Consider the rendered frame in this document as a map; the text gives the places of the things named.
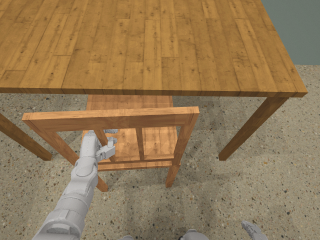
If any chair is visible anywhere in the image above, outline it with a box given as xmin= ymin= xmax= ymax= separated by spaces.
xmin=22 ymin=94 xmax=200 ymax=192

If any robot right hand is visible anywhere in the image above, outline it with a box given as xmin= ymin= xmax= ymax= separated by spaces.
xmin=241 ymin=220 xmax=268 ymax=240

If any table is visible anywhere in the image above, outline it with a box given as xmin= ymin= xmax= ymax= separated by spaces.
xmin=0 ymin=0 xmax=308 ymax=161

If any robot left hand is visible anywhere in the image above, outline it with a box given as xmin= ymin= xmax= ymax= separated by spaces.
xmin=79 ymin=129 xmax=118 ymax=162

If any robot right shin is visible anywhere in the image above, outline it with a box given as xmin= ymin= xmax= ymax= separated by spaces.
xmin=184 ymin=229 xmax=197 ymax=236

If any robot left forearm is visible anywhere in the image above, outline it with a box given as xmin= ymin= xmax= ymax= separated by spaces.
xmin=31 ymin=156 xmax=98 ymax=240

